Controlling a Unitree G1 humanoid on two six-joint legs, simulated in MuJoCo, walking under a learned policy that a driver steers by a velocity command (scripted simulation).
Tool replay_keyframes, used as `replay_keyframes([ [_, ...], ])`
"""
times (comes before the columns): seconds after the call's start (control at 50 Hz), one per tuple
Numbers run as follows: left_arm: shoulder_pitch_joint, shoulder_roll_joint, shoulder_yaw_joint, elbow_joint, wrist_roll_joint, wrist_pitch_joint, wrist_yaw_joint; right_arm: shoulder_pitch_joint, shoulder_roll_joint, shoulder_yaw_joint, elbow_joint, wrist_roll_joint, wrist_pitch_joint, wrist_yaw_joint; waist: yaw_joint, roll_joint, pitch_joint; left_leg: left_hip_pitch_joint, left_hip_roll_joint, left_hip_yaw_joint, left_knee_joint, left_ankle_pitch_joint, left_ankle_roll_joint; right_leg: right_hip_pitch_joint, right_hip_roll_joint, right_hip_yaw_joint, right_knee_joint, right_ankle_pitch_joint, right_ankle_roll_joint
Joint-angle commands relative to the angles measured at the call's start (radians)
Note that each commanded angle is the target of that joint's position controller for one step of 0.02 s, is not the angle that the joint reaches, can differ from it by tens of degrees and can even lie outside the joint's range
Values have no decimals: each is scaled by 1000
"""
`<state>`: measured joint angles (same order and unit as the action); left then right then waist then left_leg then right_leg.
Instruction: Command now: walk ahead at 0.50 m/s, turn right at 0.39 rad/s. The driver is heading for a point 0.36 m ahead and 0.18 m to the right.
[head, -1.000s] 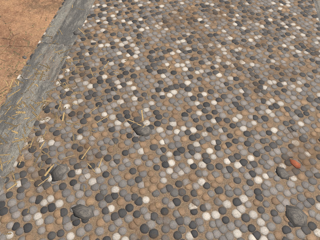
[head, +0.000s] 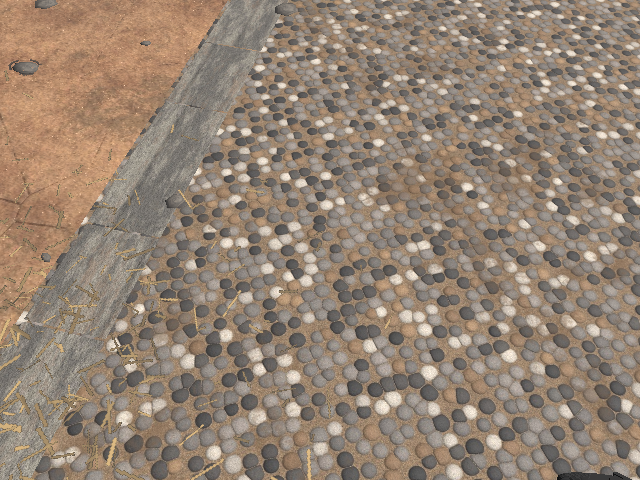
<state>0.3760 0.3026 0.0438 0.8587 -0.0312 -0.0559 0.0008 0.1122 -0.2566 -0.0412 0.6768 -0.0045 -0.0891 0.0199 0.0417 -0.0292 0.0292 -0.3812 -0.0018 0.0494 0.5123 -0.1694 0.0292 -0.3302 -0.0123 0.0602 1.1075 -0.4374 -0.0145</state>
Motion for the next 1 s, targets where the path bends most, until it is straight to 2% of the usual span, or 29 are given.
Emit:
replay_keyframes([
  [0.02, -53, 101, 35, -98, 2, -7, 3, 116, -98, -35, 7, -9, -10, -5, -67, 142, -68, 329, 276, -298, -295, 35, 161, -332, -114, 48, 68, 119, 9],
  [0.06, -41, 56, 30, -100, -1, 17, 1, 87, -97, -41, 23, -7, -24, -4, -38, 133, -39, 251, 270, -211, -349, 109, 170, -294, -126, 39, 38, 148, 20],
  [0.1, -76, 43, 30, -123, 5, 31, 2, 81, -120, -51, 43, -8, -33, -9, -29, 107, -8, 228, 277, -140, -380, 172, 176, -328, -134, 45, -15, 208, 31],
  [0.14, -118, 37, 28, -141, 9, 31, -5, 90, -138, -57, 61, -10, -32, -15, -36, 91, 5, 244, 266, -66, -391, 211, 172, -352, -133, 43, -114, 313, 35],
  [0.22, -248, 18, 15, -182, 10, 20, -33, 119, -175, -67, 87, -2, -19, -26, -83, 66, 37, 272, 246, 60, -397, 235, 142, -308, -111, -28, -344, 483, 16],
  [0.28, -332, 25, 15, -226, 10, 21, -49, 166, -201, -76, 115, 13, -1, -28, -109, 60, 61, 374, 277, 94, -371, 255, 127, -332, -100, -57, -432, 455, -12],
  [0.32, -356, 40, 20, -251, 11, 24, -57, 178, -218, -83, 128, 25, 15, -29, -103, 69, 62, 446, 295, 115, -314, 362, 109, -331, -78, -87, -464, 376, -40],
  [0.36, -308, 71, 38, -257, 20, 28, -60, 165, -245, -89, 128, 32, 31, -35, -56, 101, 14, 472, 290, 141, -160, 723, 85, -212, -9, -144, -476, 268, -77],
  [0.38, -192, 104, 60, -232, 25, 28, -57, 154, -247, -88, 127, 35, 42, -39, 15, 99, -51, 449, 263, 157, 11, 855, 63, -58, 41, -166, -519, 284, -101],
  [0.4, -46, 159, 90, -194, 28, 28, -43, 159, -224, -76, 126, 33, 42, -43, 89, 66, -133, 334, 213, 176, 231, 782, 18, 187, 64, -141, -592, 441, -133],
  [0.42, 31, 254, 105, -179, 31, 35, -16, 199, -127, -43, 95, -21, 31, -38, 62, -161, -242, 39, 124, 173, 571, 70, -40, 498, -161, 153, -542, 844, -200],
  [0.44, -33, 293, 97, -229, 44, 25, -21, 298, -88, -15, 81, -13, 9, -23, -12, -266, -455, -216, -45, -4, 888, -522, -90, 712, -413, 651, -653, 892, -433],
  [0.46, -35, 197, 73, -233, 39, 23, -31, 214, -200, -44, 111, 26, 1, -16, 61, -45, -465, -235, 21, -138, 910, -466, -79, 661, -375, 524, -683, 938, -384],
  [0.48, -73, 159, 60, -217, 33, 15, -34, 145, -188, -41, 87, 47, -1, -15, 44, -48, -313, -284, 61, -111, 854, -406, -64, 545, -328, 351, -674, 972, -338],
  [0.5, -122, 128, 52, -207, 23, 10, -33, 123, -164, -36, 98, 31, 3, -27, 10, 25, -208, -278, 101, -99, 769, -345, -64, 406, -271, 259, -693, 935, -285],
  [0.52, -174, 101, 44, -208, 21, 11, -29, 118, -168, -41, 104, 19, 15, -37, -22, 11, -162, -237, 121, -98, 704, -301, -67, 298, -242, 207, -729, 884, -266],
  [0.54, -196, 100, 41, -212, 37, 9, -27, 134, -168, -43, 113, 16, 31, -40, -46, -11, -143, -147, 125, -100, 688, -266, -70, 195, -224, 165, -760, 924, -255],
  [0.56, -212, 101, 42, -208, 46, 5, -26, 163, -151, -42, 122, 12, 46, -45, -67, -17, -151, -98, 118, -95, 661, -238, -79, 146, -219, 141, -781, 955, -263],
  [0.6, -235, 101, 41, -193, 50, -6, -22, 186, -127, -38, 133, 5, 61, -54, -90, -20, -154, -63, 110, -93, 566, -180, -93, 103, -201, 80, -803, 990, -264],
  [0.68, -257, 91, 35, -155, 48, 7, -3, 114, -98, -26, 130, 0, 71, -55, -72, -54, -153, -20, 109, -90, 315, -24, -102, 110, -160, 6, -813, 886, -224],
  [0.78, -240, 77, 23, -95, 51, 26, -5, 43, -119, -32, 126, 3, 78, -47, -42, -67, -109, 54, 88, -90, 120, -8, -86, 116, -181, 58, -807, 622, -209],
  [0.82, -251, 54, 11, -78, 37, 31, -5, 70, -113, -31, 140, -10, 71, -43, -75, -49, -98, 160, 72, -74, -55, 101, -56, 97, -149, 60, -754, 490, -159],
  [0.84, -214, 31, 3, -64, 40, 28, -4, 70, -139, -35, 141, -21, 67, -44, -65, -7, -97, 227, 111, -121, -112, 270, -38, 80, -105, 54, -722, 392, -107],
  [0.86, -148, 26, 2, -53, 61, 24, -6, 55, -196, -43, 133, -20, 66, -49, -8, 89, -107, 283, 179, -180, -86, 433, -6, 46, -33, 17, -672, 256, -63],
  [0.88, -91, 8, 0, -38, 59, 26, -3, 16, -188, -42, 145, -12, 71, -50, 41, 194, -116, 251, 194, -196, -74, 337, 50, 56, 10, -20, -694, 156, -32],
  [0.9, -149, 27, -2, -36, 59, 34, 3, -11, -129, -34, 145, -3, 74, -42, 5, 175, -94, 181, 158, -182, -95, 179, 43, 107, 10, -31, -704, 178, -18],
  [0.92, -193, 54, 6, -36, 49, 45, 8, -13, -106, -27, 149, -6, 74, -36, -20, 131, -72, 162, 129, -159, -102, 137, 18, 108, 5, -28, -696, 205, -22],
  [0.94, -210, 53, 7, -32, 43, 55, 13, -6, -111, -26, 160, -9, 70, -33, -27, 119, -68, 167, 113, -144, -94, 158, 2, 111, -3, -22, -694, 244, -28],
  [1.0, -206, 54, 9, -13, 45, 68, 16, 16, -115, -25, 199, -1, 56, -32, -35, 101, -81, 209, 97, -123, -70, 239, -4, 131, -17, -10, -700, 327, -27],
])
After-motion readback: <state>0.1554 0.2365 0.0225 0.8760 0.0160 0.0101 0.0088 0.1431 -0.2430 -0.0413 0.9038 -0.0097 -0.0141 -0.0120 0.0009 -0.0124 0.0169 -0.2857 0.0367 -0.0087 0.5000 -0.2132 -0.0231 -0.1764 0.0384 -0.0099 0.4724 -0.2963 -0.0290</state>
